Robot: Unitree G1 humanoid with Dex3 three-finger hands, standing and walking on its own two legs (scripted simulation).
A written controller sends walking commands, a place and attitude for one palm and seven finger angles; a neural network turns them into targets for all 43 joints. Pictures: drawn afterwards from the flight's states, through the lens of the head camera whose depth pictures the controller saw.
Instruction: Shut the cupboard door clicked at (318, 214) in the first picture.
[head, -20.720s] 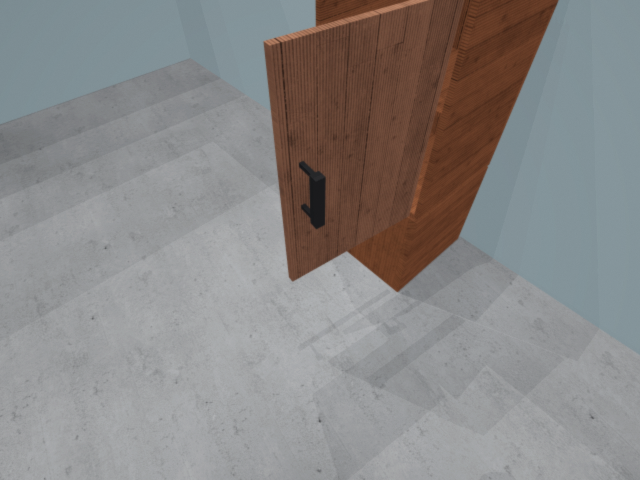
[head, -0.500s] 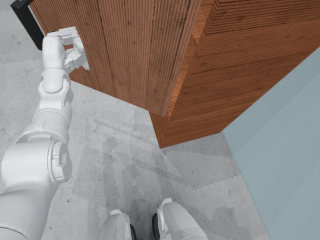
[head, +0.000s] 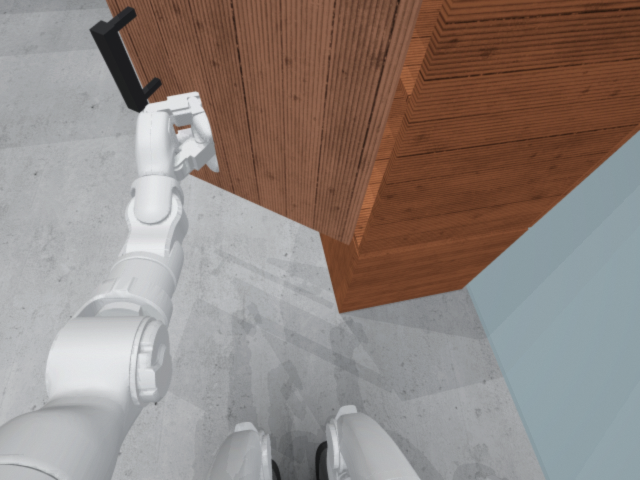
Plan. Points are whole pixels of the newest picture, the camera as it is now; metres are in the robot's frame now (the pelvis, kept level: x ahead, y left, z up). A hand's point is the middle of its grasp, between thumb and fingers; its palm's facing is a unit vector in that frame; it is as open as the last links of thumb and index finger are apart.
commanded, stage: draw the hand back to the body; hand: left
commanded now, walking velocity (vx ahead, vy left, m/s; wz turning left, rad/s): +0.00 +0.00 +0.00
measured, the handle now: (132, 62) +0.69 +0.20 +0.06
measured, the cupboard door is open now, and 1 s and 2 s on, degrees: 52 52 52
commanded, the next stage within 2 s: step back with the hand held close in 1.50 s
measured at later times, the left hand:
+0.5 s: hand (106, 223) +0.36 +0.15 +0.16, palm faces +0.00 -0.99 -0.14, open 3.1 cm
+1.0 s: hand out of the picture +0.25 +0.26 +0.24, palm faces +0.36 -0.86 -0.36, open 5.1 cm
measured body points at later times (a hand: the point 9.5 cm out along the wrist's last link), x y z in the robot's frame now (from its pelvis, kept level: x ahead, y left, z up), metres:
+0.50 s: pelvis +0.02 +0.00 +0.07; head +0.04 -0.01 +0.52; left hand +0.35 +0.20 +0.17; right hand +0.16 -0.26 -0.03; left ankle +0.01 +0.09 -0.64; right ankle +0.03 -0.07 -0.64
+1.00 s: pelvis +0.04 +0.02 +0.10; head +0.02 -0.01 +0.55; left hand +0.22 +0.30 +0.26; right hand +0.23 -0.18 +0.01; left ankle +0.01 +0.09 -0.64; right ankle +0.03 -0.07 -0.64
